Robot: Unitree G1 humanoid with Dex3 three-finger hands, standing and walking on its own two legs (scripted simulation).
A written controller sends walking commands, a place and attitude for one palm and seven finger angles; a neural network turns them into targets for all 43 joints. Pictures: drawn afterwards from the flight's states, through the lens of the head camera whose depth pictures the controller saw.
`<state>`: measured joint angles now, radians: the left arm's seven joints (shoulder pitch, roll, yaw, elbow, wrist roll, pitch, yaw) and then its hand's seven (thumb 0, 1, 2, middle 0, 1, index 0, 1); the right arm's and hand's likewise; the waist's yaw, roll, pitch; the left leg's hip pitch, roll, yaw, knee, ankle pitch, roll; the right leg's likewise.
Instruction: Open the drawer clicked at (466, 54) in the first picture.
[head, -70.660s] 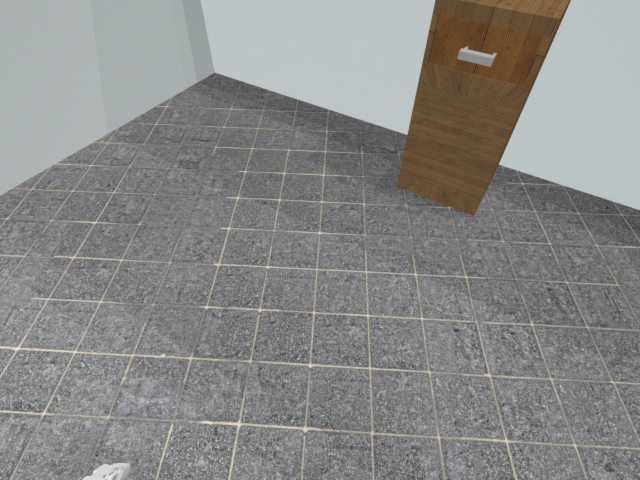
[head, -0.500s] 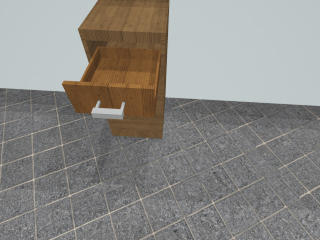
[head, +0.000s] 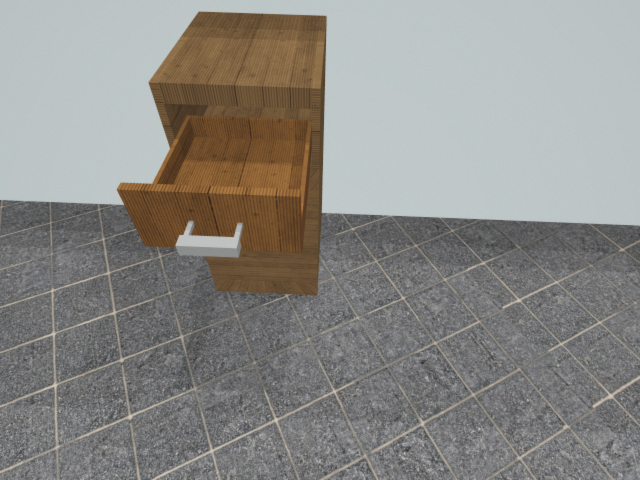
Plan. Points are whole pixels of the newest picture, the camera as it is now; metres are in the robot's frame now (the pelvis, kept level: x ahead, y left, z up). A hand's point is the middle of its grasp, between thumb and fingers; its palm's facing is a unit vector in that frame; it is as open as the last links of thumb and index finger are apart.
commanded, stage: let the arm hang, fingers relaxed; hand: left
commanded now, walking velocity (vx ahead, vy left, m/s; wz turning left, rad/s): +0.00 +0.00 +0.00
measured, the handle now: (212, 236) +0.54 +0.24 -0.08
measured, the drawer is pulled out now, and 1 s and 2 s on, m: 0.30 0.30 0.30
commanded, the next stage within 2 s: look to check the result in 0.02 s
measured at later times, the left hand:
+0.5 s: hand out of the picture +0.00 +0.17 -0.17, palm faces +0.05 -0.98 -0.18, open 7.4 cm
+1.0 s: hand out of the picture +0.03 +0.16 -0.17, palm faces +0.04 -0.98 -0.20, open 7.4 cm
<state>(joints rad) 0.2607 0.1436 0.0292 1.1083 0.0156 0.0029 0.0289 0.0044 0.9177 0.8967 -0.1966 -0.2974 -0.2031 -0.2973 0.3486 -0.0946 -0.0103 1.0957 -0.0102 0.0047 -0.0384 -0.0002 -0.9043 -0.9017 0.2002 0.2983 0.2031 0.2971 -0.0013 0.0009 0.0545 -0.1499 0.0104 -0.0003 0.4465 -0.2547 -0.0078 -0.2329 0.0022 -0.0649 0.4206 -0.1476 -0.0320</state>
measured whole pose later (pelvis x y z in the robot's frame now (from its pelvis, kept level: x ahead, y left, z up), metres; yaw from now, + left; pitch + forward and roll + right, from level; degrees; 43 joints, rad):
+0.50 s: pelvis +0.01 +0.00 +0.00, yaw +0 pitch -2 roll +0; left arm 0.27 0.13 0.02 1.14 0.01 0.00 0.03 0.00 0.90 0.90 -0.20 -0.30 -0.20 -0.30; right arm 0.33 -0.11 -0.01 1.11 -0.01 0.01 -0.04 0.00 -0.90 -0.90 0.20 0.30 0.20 0.30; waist 0.00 0.01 0.08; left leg -0.13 0.01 0.00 0.42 -0.26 -0.01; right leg -0.22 0.00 -0.07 0.41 -0.16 -0.03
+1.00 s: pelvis +0.02 -0.01 +0.00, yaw +0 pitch -2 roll +0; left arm 0.24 0.14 0.03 1.13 0.01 0.00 0.03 0.00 0.91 0.90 -0.20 -0.30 -0.20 -0.30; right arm 0.31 -0.12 -0.01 1.12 -0.01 0.00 -0.04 0.00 -0.90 -0.90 0.20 0.30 0.20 0.30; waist 0.00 0.02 0.08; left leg -0.10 0.02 0.00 0.39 -0.26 -0.02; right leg -0.20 0.02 -0.07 0.40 -0.17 -0.04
